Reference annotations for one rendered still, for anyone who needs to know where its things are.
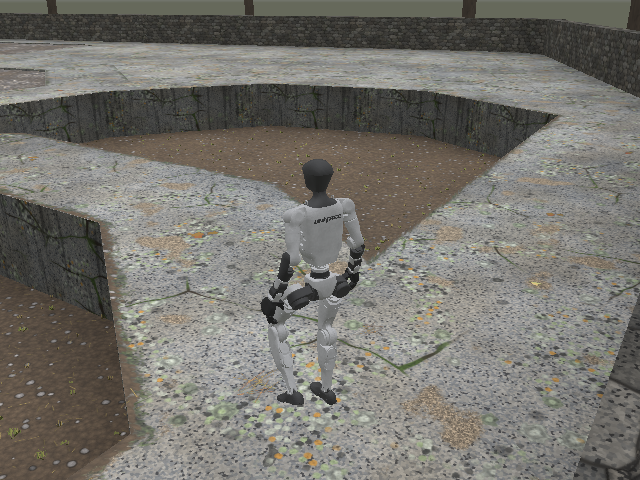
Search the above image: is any left robot forearm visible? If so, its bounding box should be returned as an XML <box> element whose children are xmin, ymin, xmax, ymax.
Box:
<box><xmin>267</xmin><ymin>252</ymin><xmax>294</xmax><ymax>302</ymax></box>

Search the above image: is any robot right hand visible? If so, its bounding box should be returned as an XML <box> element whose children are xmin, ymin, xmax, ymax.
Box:
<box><xmin>342</xmin><ymin>268</ymin><xmax>360</xmax><ymax>290</ymax></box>

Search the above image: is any robot left upper arm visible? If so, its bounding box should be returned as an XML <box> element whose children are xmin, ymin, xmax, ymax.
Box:
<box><xmin>283</xmin><ymin>206</ymin><xmax>305</xmax><ymax>266</ymax></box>

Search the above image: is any right robot foot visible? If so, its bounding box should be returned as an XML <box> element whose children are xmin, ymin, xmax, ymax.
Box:
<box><xmin>310</xmin><ymin>382</ymin><xmax>337</xmax><ymax>405</ymax></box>

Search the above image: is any robot left hand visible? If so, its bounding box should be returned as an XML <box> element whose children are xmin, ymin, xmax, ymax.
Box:
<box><xmin>260</xmin><ymin>297</ymin><xmax>284</xmax><ymax>324</ymax></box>

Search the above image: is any robot right upper arm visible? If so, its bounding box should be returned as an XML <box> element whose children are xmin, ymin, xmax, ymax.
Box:
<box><xmin>334</xmin><ymin>198</ymin><xmax>364</xmax><ymax>249</ymax></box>

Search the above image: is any humanoid robot head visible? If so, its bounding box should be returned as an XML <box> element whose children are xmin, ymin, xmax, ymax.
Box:
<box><xmin>302</xmin><ymin>159</ymin><xmax>337</xmax><ymax>208</ymax></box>

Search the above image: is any right robot forearm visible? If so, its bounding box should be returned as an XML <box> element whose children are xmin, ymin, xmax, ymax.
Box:
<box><xmin>347</xmin><ymin>236</ymin><xmax>365</xmax><ymax>274</ymax></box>

